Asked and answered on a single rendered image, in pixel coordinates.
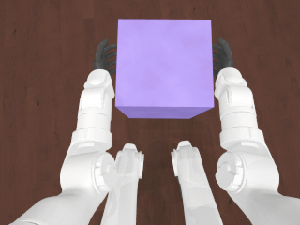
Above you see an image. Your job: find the right robot upper arm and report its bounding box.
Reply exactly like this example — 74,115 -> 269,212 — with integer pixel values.
215,149 -> 300,225

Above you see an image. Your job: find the robot right shin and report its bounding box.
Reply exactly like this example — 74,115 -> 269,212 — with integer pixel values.
176,141 -> 202,183

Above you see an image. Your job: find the robot left hand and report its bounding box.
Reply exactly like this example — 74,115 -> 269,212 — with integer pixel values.
93,38 -> 117,76

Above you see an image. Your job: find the robot right forearm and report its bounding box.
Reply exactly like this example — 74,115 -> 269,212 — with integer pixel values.
214,67 -> 279,182

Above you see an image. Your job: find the robot left forearm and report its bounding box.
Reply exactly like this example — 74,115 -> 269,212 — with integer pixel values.
60,69 -> 115,185

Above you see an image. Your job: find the left robot upper arm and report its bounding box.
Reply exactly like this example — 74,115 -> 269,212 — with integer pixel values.
8,150 -> 119,225

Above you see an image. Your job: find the left robot thigh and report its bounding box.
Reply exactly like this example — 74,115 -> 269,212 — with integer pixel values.
100,148 -> 144,225

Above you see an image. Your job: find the carton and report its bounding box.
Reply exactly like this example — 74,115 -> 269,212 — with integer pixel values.
115,19 -> 215,119

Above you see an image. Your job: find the robot right hand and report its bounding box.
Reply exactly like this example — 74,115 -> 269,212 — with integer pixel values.
212,37 -> 234,78

